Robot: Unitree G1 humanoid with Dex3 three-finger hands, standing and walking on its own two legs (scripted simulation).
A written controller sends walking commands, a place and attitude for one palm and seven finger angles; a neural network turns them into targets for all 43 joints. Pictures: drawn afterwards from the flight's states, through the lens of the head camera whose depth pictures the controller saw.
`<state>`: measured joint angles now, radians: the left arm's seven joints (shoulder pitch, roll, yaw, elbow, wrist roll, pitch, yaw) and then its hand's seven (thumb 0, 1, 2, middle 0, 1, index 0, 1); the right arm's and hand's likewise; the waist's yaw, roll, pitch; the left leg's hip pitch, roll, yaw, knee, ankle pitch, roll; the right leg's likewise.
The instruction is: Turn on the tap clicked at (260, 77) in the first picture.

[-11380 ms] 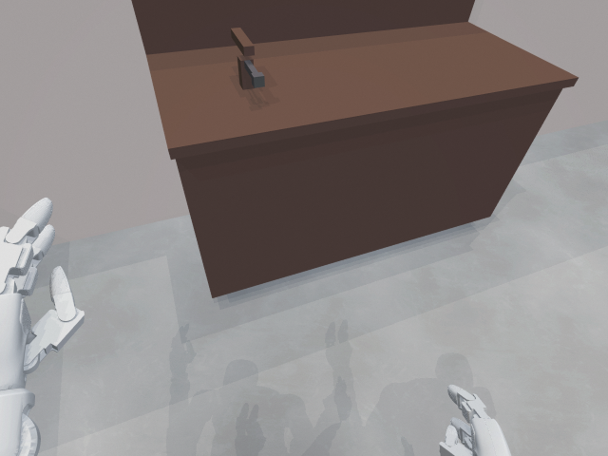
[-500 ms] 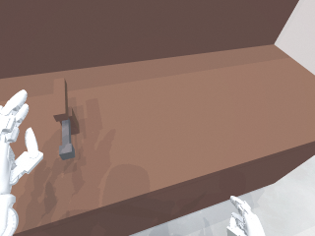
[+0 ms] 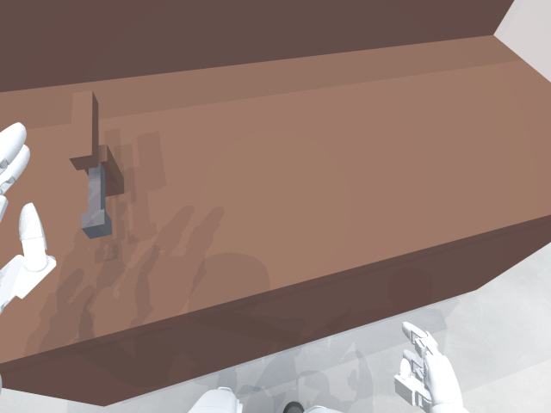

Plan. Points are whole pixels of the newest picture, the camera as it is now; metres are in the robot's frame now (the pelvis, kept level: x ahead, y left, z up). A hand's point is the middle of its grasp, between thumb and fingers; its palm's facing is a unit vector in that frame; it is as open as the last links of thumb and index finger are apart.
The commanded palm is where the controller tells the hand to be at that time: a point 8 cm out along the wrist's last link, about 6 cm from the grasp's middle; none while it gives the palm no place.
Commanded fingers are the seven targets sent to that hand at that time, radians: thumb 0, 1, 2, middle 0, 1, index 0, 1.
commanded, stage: shuffle to correct the standing spot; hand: left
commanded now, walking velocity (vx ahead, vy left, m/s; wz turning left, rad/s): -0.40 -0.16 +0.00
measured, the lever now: (97, 224) +0.32 +0.28 +0.07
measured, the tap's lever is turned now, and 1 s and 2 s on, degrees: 0 0 0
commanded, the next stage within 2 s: come to a stop and stand still in 0.32 s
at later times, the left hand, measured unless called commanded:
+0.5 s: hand (92, 377) +0.13 +0.16 +0.19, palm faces +0.30 -0.82 -0.49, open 7.4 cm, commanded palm +0.06 +0.21 +0.18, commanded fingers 0.00 0.90 0.90 -0.20 -0.30 -0.20 -0.30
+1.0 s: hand out of the picture +0.04 +0.17 +0.15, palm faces +0.40 -0.80 -0.44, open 7.4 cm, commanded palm -0.02 +0.19 +0.18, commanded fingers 0.00 0.90 0.90 -0.20 -0.30 -0.20 -0.30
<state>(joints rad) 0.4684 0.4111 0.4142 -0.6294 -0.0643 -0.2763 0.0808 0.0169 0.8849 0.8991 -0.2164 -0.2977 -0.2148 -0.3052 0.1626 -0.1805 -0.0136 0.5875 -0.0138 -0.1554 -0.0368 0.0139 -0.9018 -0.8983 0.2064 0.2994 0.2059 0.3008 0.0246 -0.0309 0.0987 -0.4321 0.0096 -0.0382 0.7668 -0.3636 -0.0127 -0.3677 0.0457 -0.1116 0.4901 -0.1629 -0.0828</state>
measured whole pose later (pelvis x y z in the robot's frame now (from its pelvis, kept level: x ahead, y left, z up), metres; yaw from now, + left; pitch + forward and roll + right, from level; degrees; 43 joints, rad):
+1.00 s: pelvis -0.17 -0.09 -0.03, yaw +2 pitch +0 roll -1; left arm 0.45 0.42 0.45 -0.49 -0.04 -0.21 0.07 0.01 0.89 0.90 -0.21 -0.30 -0.21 -0.31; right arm 0.23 -0.19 -0.03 0.59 0.03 -0.06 0.03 0.02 -0.90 -0.90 0.20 0.30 0.20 0.30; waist -0.02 -0.03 0.02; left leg -0.42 -0.01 -0.06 1.10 -0.32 0.03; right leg -0.49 0.01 -0.05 0.77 -0.29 -0.04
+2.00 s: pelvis -0.21 -0.09 +0.00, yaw +3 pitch -1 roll +1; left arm 0.24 0.32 0.40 -0.34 -0.06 -0.21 0.12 0.02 0.89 0.90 -0.21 -0.30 -0.21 -0.30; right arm 0.22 -0.22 0.04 0.62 -0.01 -0.16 0.01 0.02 -0.90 -0.90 0.21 0.30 0.21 0.30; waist 0.03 0.01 0.07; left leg -0.22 0.07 0.00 0.55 -0.32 0.00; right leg -0.30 0.06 -0.08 0.54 -0.24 -0.10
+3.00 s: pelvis -0.12 -0.01 +0.01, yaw +0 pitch -2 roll -1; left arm 0.39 0.36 0.39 -0.54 -0.03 -0.15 0.13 0.02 0.89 0.90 -0.21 -0.30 -0.21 -0.30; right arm 0.21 -0.18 0.03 0.58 0.00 -0.13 -0.01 0.02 -0.90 -0.90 0.20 0.30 0.20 0.30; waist 0.00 -0.03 0.10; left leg -0.15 0.00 0.08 0.47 -0.29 0.05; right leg -0.47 -0.02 -0.09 0.87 -0.32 0.00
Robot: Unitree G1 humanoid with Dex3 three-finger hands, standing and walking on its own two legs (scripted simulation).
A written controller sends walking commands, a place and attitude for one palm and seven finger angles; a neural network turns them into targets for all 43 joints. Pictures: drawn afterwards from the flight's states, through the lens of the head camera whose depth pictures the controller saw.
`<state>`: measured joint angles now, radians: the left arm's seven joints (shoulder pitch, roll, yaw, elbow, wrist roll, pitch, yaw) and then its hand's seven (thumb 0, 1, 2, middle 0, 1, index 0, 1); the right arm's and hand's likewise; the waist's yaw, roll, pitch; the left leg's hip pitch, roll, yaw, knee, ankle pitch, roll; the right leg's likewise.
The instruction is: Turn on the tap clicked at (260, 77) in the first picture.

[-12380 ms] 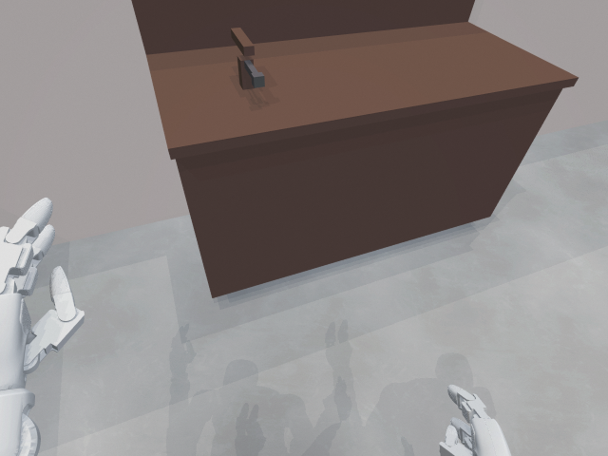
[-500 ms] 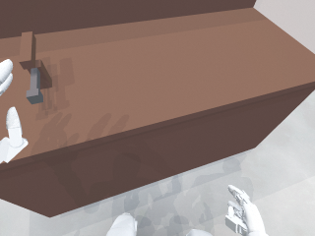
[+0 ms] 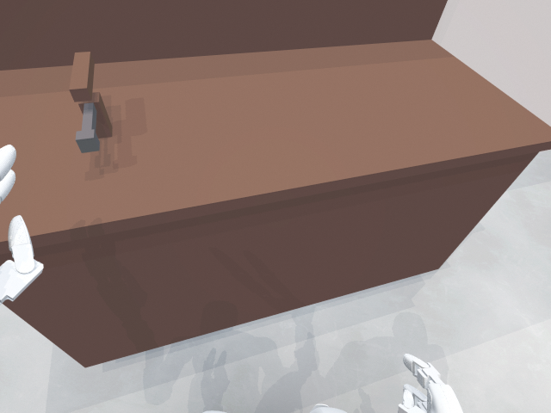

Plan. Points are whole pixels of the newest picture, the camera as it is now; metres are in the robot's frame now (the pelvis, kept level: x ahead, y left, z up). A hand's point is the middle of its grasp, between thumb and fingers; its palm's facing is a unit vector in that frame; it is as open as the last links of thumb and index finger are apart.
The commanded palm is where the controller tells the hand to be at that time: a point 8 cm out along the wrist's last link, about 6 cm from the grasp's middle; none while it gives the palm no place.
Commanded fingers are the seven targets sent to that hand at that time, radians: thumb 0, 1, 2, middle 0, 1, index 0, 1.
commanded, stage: come to a stop and stand still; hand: left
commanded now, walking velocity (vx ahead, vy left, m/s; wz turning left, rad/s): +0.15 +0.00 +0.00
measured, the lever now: (88, 141) +0.51 +0.35 +0.09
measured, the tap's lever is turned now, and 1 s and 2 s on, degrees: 0 0 0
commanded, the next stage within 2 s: look again from close up in 0.72 s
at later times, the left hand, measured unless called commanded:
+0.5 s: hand out of the picture +0.15 +0.28 +0.18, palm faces +0.44 -0.83 -0.34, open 7.4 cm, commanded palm +0.10 +0.31 +0.21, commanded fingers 0.00 0.90 0.90 -0.20 -0.30 -0.20 -0.30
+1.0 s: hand (1, 263) +0.20 +0.26 +0.21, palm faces +0.50 -0.81 -0.32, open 7.4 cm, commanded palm +0.12 +0.28 +0.21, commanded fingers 0.00 0.90 0.90 -0.20 -0.30 -0.20 -0.30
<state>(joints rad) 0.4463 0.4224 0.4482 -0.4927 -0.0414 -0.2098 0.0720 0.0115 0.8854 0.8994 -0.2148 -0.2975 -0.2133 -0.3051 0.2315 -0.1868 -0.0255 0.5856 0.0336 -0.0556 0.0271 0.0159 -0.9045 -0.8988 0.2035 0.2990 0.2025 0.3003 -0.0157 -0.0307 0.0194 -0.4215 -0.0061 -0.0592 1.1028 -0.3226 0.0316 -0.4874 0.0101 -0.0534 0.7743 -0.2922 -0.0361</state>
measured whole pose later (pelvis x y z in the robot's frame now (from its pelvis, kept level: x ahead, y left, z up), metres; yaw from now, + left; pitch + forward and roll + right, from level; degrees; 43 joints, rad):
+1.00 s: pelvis -0.04 +0.00 +0.03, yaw +1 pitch -1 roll +1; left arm 0.24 0.32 0.40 -0.34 -0.06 -0.21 0.12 0.02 0.89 0.90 -0.21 -0.30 -0.21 -0.30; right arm 0.22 -0.22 0.04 0.62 -0.01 -0.16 0.01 0.02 -0.90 -0.90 0.21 0.30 0.21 0.30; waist 0.03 0.01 0.07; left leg -0.22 0.07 0.00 0.55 -0.32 0.00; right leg -0.30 0.06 -0.08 0.54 -0.24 -0.10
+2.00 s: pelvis +0.05 +0.08 +0.04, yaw -1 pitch -2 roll -1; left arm 0.39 0.36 0.39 -0.54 -0.03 -0.15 0.13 0.02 0.89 0.90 -0.21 -0.30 -0.21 -0.30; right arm 0.21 -0.18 0.03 0.58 0.00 -0.13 -0.01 0.02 -0.90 -0.90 0.20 0.30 0.20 0.30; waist 0.00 -0.03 0.10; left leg -0.15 0.00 0.08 0.47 -0.29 0.05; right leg -0.47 -0.02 -0.09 0.87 -0.32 0.00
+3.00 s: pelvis +0.19 +0.05 +0.04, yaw -1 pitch +0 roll -1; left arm 0.49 0.36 0.35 -0.58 -0.07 -0.11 0.17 0.02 0.89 0.90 -0.21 -0.30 -0.21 -0.30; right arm 0.09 -0.22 0.01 0.56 0.01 -0.08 -0.07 0.02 -0.90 -0.90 0.20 0.30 0.20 0.30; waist 0.02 0.01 0.08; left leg -0.25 0.02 0.03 0.48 -0.23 0.00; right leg -0.23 0.04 -0.09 0.43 -0.20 -0.05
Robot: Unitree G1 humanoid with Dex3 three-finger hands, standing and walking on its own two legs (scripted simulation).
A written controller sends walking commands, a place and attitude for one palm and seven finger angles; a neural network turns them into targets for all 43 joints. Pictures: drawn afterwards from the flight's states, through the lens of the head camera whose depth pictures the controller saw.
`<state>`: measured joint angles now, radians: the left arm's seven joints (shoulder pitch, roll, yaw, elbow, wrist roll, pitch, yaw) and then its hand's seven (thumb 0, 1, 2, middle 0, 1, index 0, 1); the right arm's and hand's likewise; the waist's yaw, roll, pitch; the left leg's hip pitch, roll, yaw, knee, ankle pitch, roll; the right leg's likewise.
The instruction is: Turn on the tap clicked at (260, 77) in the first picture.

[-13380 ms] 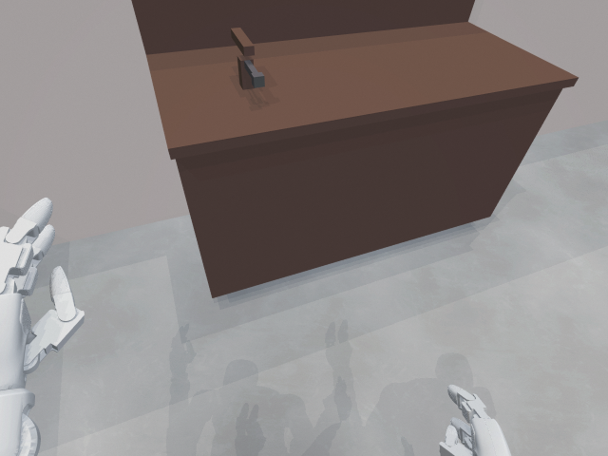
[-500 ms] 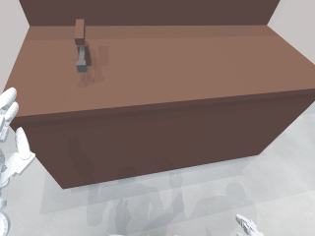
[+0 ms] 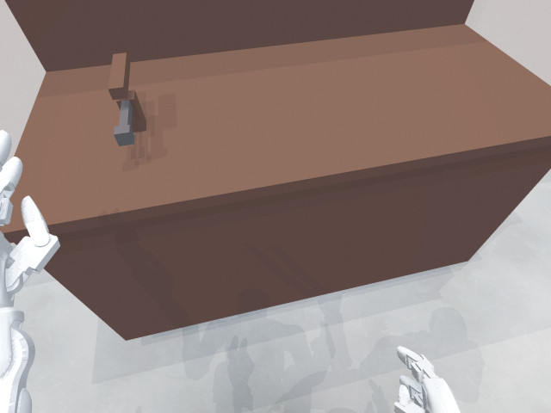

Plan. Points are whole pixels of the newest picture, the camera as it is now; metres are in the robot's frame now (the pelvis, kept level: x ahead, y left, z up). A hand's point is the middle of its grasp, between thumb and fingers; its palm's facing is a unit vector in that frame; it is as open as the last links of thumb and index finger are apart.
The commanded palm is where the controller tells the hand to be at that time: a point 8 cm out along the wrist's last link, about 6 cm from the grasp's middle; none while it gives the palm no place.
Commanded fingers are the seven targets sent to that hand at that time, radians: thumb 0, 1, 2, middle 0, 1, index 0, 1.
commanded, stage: look again from close up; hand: left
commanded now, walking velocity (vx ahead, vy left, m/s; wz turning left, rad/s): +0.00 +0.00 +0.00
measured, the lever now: (124, 135) +0.55 +0.34 +0.07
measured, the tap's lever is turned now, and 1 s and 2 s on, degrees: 0 0 0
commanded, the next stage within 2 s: shuffle to correct the standing spot in 0.12 s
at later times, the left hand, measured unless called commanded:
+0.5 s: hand (28, 245) +0.25 +0.30 +0.16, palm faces +0.43 -0.84 -0.33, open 7.4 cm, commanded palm +0.19 +0.33 +0.18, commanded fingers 0.00 0.90 0.90 -0.20 -0.30 -0.20 -0.30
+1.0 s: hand (42, 174) +0.33 +0.32 +0.18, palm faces +0.37 -0.85 -0.38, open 7.4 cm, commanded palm +0.26 +0.36 +0.18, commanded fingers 0.00 0.90 0.90 -0.20 -0.30 -0.20 -0.30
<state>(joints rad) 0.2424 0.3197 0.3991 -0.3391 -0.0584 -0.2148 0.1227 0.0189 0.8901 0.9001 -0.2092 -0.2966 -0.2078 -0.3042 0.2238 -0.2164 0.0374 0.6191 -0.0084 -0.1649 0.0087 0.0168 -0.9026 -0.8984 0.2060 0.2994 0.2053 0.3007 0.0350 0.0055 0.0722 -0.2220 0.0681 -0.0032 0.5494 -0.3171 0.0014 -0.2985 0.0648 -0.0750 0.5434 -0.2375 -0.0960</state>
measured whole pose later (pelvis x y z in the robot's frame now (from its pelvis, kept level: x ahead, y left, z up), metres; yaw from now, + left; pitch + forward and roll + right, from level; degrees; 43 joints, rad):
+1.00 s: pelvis +0.09 +0.08 +0.01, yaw -3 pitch -2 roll -1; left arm 0.39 0.36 0.39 -0.54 -0.03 -0.15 0.13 0.02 0.89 0.90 -0.21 -0.30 -0.21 -0.30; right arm 0.21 -0.18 0.03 0.58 0.00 -0.13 -0.01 0.02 -0.90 -0.90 0.20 0.30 0.20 0.30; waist 0.00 -0.03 0.10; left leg -0.15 0.00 0.08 0.47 -0.29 0.05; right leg -0.47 -0.02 -0.09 0.87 -0.32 0.00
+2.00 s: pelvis +0.23 +0.05 +0.01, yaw -2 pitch +0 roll -1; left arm 0.49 0.36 0.35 -0.58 -0.07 -0.11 0.17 0.02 0.89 0.90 -0.21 -0.30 -0.21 -0.30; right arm 0.09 -0.22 0.01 0.56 0.01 -0.08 -0.07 0.02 -0.90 -0.90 0.20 0.30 0.20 0.30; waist 0.02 0.01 0.08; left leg -0.25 0.02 0.03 0.48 -0.23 0.00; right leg -0.23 0.04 -0.09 0.43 -0.20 -0.05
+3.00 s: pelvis +0.21 +0.09 +0.01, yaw -1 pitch -2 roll -1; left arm 0.37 0.33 0.34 -0.44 0.00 -0.25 0.10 0.02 0.89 0.90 -0.21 -0.30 -0.21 -0.30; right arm 0.23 -0.19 0.03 0.59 0.00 -0.18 0.00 0.02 -0.90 -0.90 0.21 0.30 0.21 0.30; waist 0.05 -0.04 0.03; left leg -0.23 -0.03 0.03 0.46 -0.20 0.06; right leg -0.19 0.02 -0.02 0.39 -0.16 0.00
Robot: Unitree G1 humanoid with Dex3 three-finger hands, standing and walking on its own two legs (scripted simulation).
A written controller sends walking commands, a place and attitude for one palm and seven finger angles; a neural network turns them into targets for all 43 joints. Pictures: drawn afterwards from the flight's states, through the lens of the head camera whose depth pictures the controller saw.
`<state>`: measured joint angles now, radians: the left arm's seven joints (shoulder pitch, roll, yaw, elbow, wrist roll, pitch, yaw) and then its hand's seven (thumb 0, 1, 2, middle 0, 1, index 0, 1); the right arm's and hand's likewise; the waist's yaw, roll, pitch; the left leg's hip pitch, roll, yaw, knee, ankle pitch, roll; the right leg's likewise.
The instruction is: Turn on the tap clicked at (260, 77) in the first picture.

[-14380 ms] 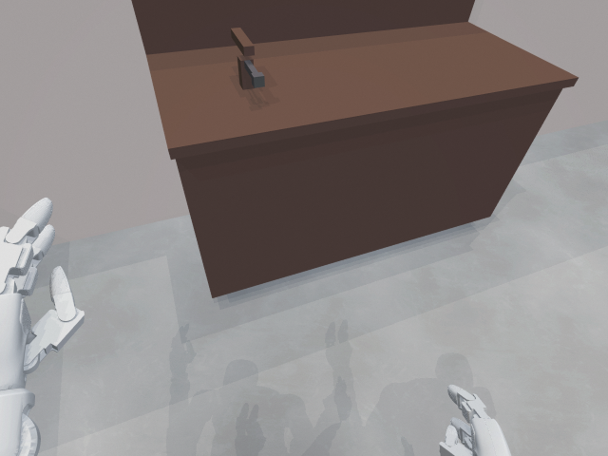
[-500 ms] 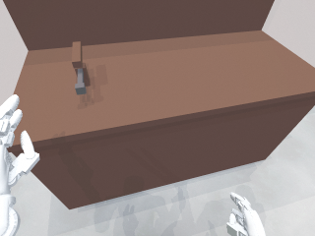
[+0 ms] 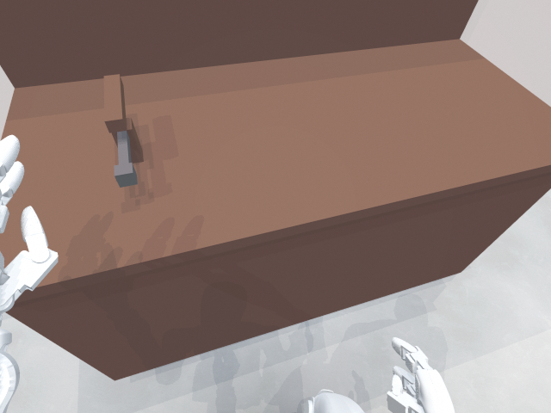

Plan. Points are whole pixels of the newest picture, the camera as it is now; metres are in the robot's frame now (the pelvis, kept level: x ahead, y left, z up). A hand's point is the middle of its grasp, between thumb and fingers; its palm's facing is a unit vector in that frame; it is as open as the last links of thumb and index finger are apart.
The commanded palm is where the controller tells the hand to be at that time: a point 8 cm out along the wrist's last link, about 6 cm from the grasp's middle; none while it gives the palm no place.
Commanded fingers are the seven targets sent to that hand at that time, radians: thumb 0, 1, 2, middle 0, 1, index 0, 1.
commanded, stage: shuffle to correct the standing spot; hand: left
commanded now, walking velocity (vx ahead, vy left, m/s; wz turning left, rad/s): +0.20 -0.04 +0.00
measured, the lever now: (125, 175) +0.45 +0.28 +0.06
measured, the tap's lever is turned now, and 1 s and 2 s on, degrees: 0 0 0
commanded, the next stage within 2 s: come to a stop and stand still in 0.40 s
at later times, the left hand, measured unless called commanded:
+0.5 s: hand (97, 188) +0.31 +0.23 +0.18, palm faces +0.45 -0.81 -0.38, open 7.4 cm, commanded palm +0.25 +0.26 +0.18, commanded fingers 0.00 0.90 0.90 -0.20 -0.30 -0.20 -0.30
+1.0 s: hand (127, 172) +0.35 +0.21 +0.17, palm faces +0.40 -0.83 -0.39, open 7.4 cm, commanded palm +0.30 +0.25 +0.18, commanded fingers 0.00 0.90 0.90 -0.20 -0.30 -0.20 -0.30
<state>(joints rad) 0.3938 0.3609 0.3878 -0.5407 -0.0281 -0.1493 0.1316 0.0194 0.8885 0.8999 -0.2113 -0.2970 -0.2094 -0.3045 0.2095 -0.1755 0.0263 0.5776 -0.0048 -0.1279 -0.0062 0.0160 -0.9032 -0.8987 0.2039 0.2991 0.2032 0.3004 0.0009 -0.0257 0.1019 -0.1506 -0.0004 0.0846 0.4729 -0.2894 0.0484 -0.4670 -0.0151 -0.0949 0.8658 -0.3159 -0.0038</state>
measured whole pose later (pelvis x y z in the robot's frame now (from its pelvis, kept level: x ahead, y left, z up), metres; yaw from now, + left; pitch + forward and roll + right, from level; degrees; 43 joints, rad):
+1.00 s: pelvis +0.14 -0.03 +0.00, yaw +0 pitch +0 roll -1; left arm 0.49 0.36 0.35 -0.58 -0.07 -0.11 0.17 0.02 0.89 0.90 -0.21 -0.30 -0.21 -0.30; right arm 0.09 -0.22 0.01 0.56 0.01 -0.08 -0.07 0.02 -0.90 -0.90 0.20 0.30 0.20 0.30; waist 0.02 0.01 0.08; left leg -0.25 0.02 0.03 0.48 -0.23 0.00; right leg -0.23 0.04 -0.09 0.43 -0.20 -0.05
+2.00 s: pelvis +0.12 +0.01 +0.00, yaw +2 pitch -2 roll -1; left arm 0.37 0.33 0.34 -0.44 0.00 -0.25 0.10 0.02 0.89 0.90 -0.21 -0.30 -0.21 -0.30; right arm 0.23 -0.19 0.03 0.59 0.00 -0.18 0.00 0.02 -0.90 -0.90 0.21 0.30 0.21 0.30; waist 0.05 -0.04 0.03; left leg -0.23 -0.03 0.03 0.46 -0.20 0.06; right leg -0.19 0.02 -0.02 0.39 -0.16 0.00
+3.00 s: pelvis +0.14 +0.00 +0.01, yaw +2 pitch -1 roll -1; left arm 0.45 0.35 0.33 -0.45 -0.05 -0.17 0.11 0.02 0.89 0.90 -0.21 -0.30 -0.21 -0.30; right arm 0.21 -0.20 0.02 0.58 0.01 -0.09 -0.04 0.02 -0.90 -0.90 0.20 0.30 0.20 0.30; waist 0.03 -0.01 0.02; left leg -0.20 -0.02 0.02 0.41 -0.20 0.04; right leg -0.18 0.03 -0.03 0.36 -0.17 -0.02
